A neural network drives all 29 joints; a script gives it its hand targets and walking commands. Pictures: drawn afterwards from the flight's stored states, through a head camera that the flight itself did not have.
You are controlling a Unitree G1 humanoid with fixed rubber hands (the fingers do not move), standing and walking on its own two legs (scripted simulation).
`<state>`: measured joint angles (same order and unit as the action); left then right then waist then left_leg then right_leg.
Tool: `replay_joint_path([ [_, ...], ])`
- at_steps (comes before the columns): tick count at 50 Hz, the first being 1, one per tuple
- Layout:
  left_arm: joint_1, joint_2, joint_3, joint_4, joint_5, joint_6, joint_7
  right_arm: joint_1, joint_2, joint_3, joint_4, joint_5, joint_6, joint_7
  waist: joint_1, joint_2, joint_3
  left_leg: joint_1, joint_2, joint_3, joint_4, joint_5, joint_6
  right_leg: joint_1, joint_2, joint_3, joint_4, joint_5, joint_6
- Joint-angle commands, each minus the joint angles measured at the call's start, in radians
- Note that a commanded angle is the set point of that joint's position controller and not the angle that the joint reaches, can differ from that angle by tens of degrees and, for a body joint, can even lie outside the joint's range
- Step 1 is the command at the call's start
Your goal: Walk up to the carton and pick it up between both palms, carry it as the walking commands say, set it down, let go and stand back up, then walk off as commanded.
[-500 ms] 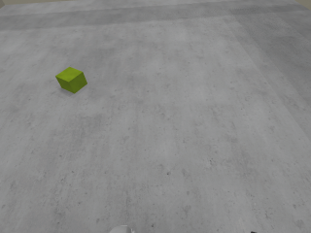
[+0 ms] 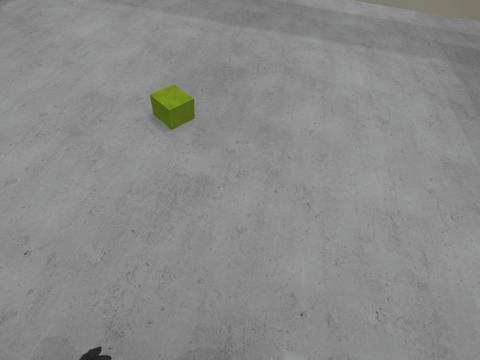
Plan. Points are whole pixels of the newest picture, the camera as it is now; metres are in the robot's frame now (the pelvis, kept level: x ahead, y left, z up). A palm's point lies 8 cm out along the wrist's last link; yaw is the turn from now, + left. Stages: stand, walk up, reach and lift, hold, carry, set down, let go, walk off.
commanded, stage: walk up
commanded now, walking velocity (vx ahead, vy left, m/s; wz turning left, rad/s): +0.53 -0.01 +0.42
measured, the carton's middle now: (173, 106) +1.63 +0.36 -0.70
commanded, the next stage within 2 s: none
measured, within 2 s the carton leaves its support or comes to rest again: neither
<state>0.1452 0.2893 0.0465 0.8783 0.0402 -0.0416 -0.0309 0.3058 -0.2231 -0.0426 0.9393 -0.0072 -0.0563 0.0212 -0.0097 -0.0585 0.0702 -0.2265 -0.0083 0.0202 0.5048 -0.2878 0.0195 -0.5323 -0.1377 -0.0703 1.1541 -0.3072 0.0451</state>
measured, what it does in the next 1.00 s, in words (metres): walks ahead: right foot, then left foot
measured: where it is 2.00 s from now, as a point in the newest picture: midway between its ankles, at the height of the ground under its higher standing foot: (182, 198)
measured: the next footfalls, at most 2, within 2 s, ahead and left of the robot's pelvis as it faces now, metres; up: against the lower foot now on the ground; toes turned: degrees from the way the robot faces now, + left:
right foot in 0.28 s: +0.33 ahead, -0.12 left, +0.00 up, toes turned -3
left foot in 0.76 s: +0.50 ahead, +0.23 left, +0.00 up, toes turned +18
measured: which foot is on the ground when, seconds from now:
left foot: down 0.00-0.28, up 0.30-0.74, down 0.76-1.00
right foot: up 0.00-0.26, down 0.28-0.76, up 0.78-1.00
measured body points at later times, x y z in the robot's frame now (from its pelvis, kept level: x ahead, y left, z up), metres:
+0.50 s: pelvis +0.27 -0.01 +0.01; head +0.30 -0.04 +0.46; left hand +0.22 +0.27 -0.11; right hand +0.38 -0.27 -0.15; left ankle +0.25 +0.15 -0.64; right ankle +0.29 -0.12 -0.74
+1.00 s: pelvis +0.49 +0.11 +0.01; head +0.51 +0.14 +0.46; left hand +0.54 +0.38 -0.14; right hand +0.55 -0.14 -0.12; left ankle +0.46 +0.22 -0.74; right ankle +0.55 -0.04 -0.65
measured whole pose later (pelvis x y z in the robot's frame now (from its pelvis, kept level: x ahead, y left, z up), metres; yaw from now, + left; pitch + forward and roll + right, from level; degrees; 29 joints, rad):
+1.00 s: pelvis +0.49 +0.11 +0.01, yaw +11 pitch +0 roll -1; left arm 0.18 0.26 0.07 0.95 0.03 -0.01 -0.03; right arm 0.33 -0.22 -0.04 1.01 -0.02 -0.09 0.01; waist -0.04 -0.04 0.04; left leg -0.16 0.05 0.10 0.39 -0.23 0.01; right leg -0.55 -0.12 -0.06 1.07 -0.22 0.03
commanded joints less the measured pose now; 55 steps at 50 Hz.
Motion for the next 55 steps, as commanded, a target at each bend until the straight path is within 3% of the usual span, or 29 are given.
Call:
replay_joint_path([
  [1, -0.019, 0.041, 0.013, -0.040, -0.002, 0.008, -0.008, 0.065, -0.157, -0.031, -0.014, -0.004, -0.033, -0.014, 0.001, 0.185, -0.035, 0.120, 0.269, -0.289, -0.272, 0.350, 0.140, -0.107, -0.018, 0.032, -0.118, 0.070, 0.019],
  [5, -0.185, 0.008, 0.001, -0.101, -0.020, 0.005, -0.024, 0.106, -0.140, -0.021, 0.015, -0.009, -0.027, -0.019, -0.038, 0.190, 0.021, 0.121, 0.228, -0.221, -0.338, 0.309, 0.125, -0.037, 0.035, -0.003, -0.430, 0.188, 0.020],
  [10, -0.225, 0.008, 0.010, -0.136, -0.034, -0.005, -0.020, 0.164, -0.168, -0.027, 0.050, -0.013, -0.021, -0.033, -0.052, 0.197, 0.007, 0.201, 0.248, -0.203, -0.291, 0.437, 0.099, 0.041, 0.059, -0.023, -0.581, 0.200, -0.004],
  [11, -0.176, 0.017, 0.013, -0.121, -0.032, -0.010, -0.013, 0.173, -0.154, -0.023, 0.066, -0.012, -0.017, -0.034, -0.032, 0.220, -0.024, 0.183, 0.205, -0.162, -0.234, 0.461, 0.085, 0.145, 0.060, -0.041, -0.611, 0.176, -0.013],
  [12, -0.072, 0.037, 0.021, -0.081, -0.025, -0.017, -0.001, 0.178, -0.145, -0.019, 0.079, -0.009, -0.011, -0.029, 0.014, 0.193, -0.080, 0.143, 0.148, -0.110, -0.096, 0.509, 0.072, 0.302, 0.068, -0.080, -0.656, 0.186, -0.021],
  [13, 0.081, 0.067, 0.040, -0.018, -0.016, -0.023, 0.011, 0.186, -0.137, -0.014, 0.078, -0.008, -0.011, -0.026, 0.074, 0.109, -0.166, 0.032, 0.110, -0.090, 0.089, 0.525, 0.059, 0.529, 0.061, -0.091, -0.663, 0.193, -0.039],
  [14, 0.251, 0.140, 0.065, 0.033, 0.003, -0.029, 0.021, 0.179, -0.119, -0.011, 0.055, -0.004, -0.019, -0.026, 0.144, -0.038, -0.244, -0.160, 0.075, -0.100, 0.341, 0.295, 0.042, 0.729, -0.088, 0.087, -0.696, 0.127, -0.067],
  [15, 0.344, 0.254, 0.087, 0.057, 0.013, -0.023, 0.030, 0.209, -0.052, 0.009, 0.015, 0.011, -0.026, -0.030, 0.146, -0.296, -0.346, -0.400, -0.046, -0.074, 0.622, -0.206, 0.006, 0.864, -0.407, 0.596, -0.869, 0.060, -0.176],
  [16, 0.310, 0.252, 0.075, 0.062, 0.006, -0.013, 0.029, 0.173, -0.110, -0.013, 0.028, 0.003, -0.017, -0.033, 0.099, -0.121, -0.345, -0.423, 0.048, -0.147, 0.778, -0.222, 0.009, 0.780, -0.422, 0.641, -0.890, -0.109, -0.199],
  [17, 0.264, 0.242, 0.069, 0.056, 0.005, -0.007, 0.043, 0.130, -0.134, -0.035, 0.029, -0.007, -0.004, -0.013, 0.070, 0.000, -0.227, -0.441, 0.056, -0.161, 0.829, -0.163, -0.009, 0.657, -0.402, 0.627, -0.913, -0.103, -0.191],
  [18, 0.201, 0.182, 0.059, 0.051, -0.003, -0.009, 0.052, 0.107, -0.121, -0.047, 0.031, -0.016, 0.010, 0.002, 0.031, 0.075, -0.125, -0.427, 0.094, -0.149, 0.838, -0.072, -0.033, 0.535, -0.376, 0.497, -0.918, 0.026, -0.174],
  [19, 0.141, 0.109, 0.045, 0.045, -0.010, -0.020, 0.053, 0.089, -0.093, -0.043, 0.030, -0.025, 0.020, 0.013, 0.006, 0.050, -0.062, -0.390, 0.118, -0.129, 0.805, -0.002, -0.046, 0.432, -0.313, 0.362, -0.920, 0.125, -0.143],
  [20, 0.107, 0.065, 0.037, 0.044, -0.015, -0.029, 0.047, 0.093, -0.080, -0.042, 0.033, -0.030, 0.032, 0.026, -0.009, -0.019, -0.033, -0.348, 0.122, -0.106, 0.773, 0.043, -0.048, 0.363, -0.255, 0.237, -0.921, 0.184, -0.111],
  [22, 0.153, 0.055, 0.029, 0.069, -0.012, -0.041, 0.041, 0.066, -0.073, -0.036, 0.017, -0.029, 0.055, 0.042, -0.007, -0.101, -0.028, -0.327, 0.112, -0.071, 0.732, 0.106, -0.045, 0.322, -0.211, 0.129, -0.909, 0.278, -0.089],
  [24, 0.202, 0.063, 0.028, 0.086, -0.012, -0.048, 0.040, -0.005, -0.070, -0.029, -0.005, -0.029, 0.067, 0.050, 0.001, -0.123, -0.014, -0.358, 0.118, -0.050, 0.665, 0.155, -0.047, 0.327, -0.207, 0.086, -0.920, 0.315, -0.090],
  [30, 0.276, 0.090, 0.043, 0.092, -0.007, -0.042, 0.042, -0.241, -0.038, 0.006, -0.074, -0.016, 0.067, 0.078, 0.050, -0.124, 0.067, -0.310, 0.113, 0.027, 0.255, 0.234, -0.057, 0.335, -0.181, -0.014, -0.995, 0.213, -0.078],
  [33, 0.300, 0.113, 0.052, 0.097, -0.008, -0.038, 0.037, -0.304, -0.040, 0.010, -0.088, -0.011, 0.056, 0.077, 0.063, -0.141, 0.059, -0.222, 0.107, 0.056, 0.124, 0.186, -0.050, 0.362, -0.185, -0.055, -1.000, 0.199, -0.081],
  [35, 0.311, 0.107, 0.039, 0.105, -0.017, -0.030, 0.025, -0.305, -0.049, 0.004, -0.089, -0.022, 0.036, 0.061, 0.064, -0.197, 0.024, -0.143, 0.093, 0.084, 0.078, 0.105, -0.040, 0.377, -0.155, -0.091, -0.980, 0.085, -0.101],
  [37, 0.313, 0.108, 0.034, 0.104, -0.025, -0.020, 0.020, -0.170, -0.094, -0.012, -0.040, -0.039, 0.020, 0.045, -0.009, -0.036, -0.052, 0.055, 0.057, 0.138, 0.002, 0.102, -0.021, 0.332, -0.131, -0.121, -0.752, 0.152, -0.104],
  [38, 0.345, 0.064, 0.017, 0.093, -0.024, -0.016, 0.018, -0.022, -0.149, -0.030, 0.017, -0.050, 0.006, 0.031, -0.058, 0.118, -0.151, 0.259, 0.058, 0.097, -0.019, 0.072, 0.003, 0.253, -0.059, -0.158, -0.481, 0.173, -0.085],
  [39, 0.325, 0.000, -0.002, 0.046, -0.019, -0.025, 0.018, 0.132, -0.265, -0.062, 0.045, -0.064, -0.007, 0.009, -0.122, 0.403, -0.220, 0.407, 0.318, -0.305, -0.157, -0.125, 0.068, -0.002, 0.047, -0.147, -0.139, -0.148, -0.031],
  [40, 0.302, 0.002, 0.001, -0.002, -0.010, -0.030, 0.022, 0.182, -0.347, -0.079, 0.037, -0.025, 0.000, -0.006, -0.137, 0.499, -0.299, 0.483, 0.475, -0.600, -0.296, -0.190, 0.145, -0.175, 0.074, -0.019, 0.049, -0.279, -0.050],
  [41, 0.230, 0.039, 0.015, 0.018, -0.008, -0.030, 0.022, 0.144, -0.284, -0.061, 0.038, -0.021, 0.000, -0.008, -0.114, 0.314, -0.239, 0.417, 0.450, -0.524, -0.273, -0.159, 0.150, -0.213, 0.003, 0.069, 0.119, -0.197, -0.066],
  [43, 0.234, 0.015, 0.023, 0.067, -0.021, -0.023, 0.019, 0.013, -0.182, -0.039, 0.008, -0.020, -0.025, -0.007, -0.036, 0.117, -0.118, 0.243, 0.390, -0.376, -0.234, 0.182, 0.106, -0.150, -0.038, 0.105, 0.099, -0.033, -0.066],
  [45, 0.241, 0.000, 0.025, 0.072, -0.016, -0.001, 0.008, -0.035, -0.123, -0.028, 0.006, -0.012, -0.044, -0.009, 0.015, 0.171, -0.081, 0.136, 0.327, -0.248, -0.244, 0.307, 0.070, -0.067, -0.040, 0.092, 0.023, 0.031, -0.039],
  [47, 0.202, -0.021, 0.023, 0.072, -0.012, 0.022, 0.001, -0.010, -0.106, -0.021, 0.017, -0.011, -0.050, -0.011, 0.022, 0.201, -0.064, 0.094, 0.313, -0.179, -0.265, 0.332, 0.072, -0.042, -0.021, 0.070, -0.022, 0.068, -0.023],
  [51, 0.003, -0.031, 0.009, 0.024, -0.018, 0.041, -0.021, 0.050, -0.111, -0.020, 0.031, -0.016, -0.050, -0.015, -0.017, 0.213, 0.024, 0.092, 0.305, -0.097, -0.348, 0.279, 0.077, -0.091, -0.003, 0.036, -0.229, 0.191, -0.005],
  [54, -0.132, -0.028, -0.004, -0.025, -0.026, 0.025, -0.031, 0.080, -0.097, -0.016, 0.061, -0.021, -0.039, -0.017, -0.038, 0.296, 0.043, 0.046, 0.207, 0.034, -0.394, 0.142, 0.076, 0.058, 0.045, -0.034, -0.486, 0.216, -0.002],
  [55, -0.148, -0.025, 0.000, -0.027, -0.028, 0.021, -0.026, 0.104, -0.105, -0.017, 0.071, -0.023, -0.036, -0.019, -0.048, 0.275, 0.046, 0.055, 0.214, 0.027, -0.392, 0.142, 0.087, 0.083, 0.055, -0.058, -0.511, 0.209, -0.002],
])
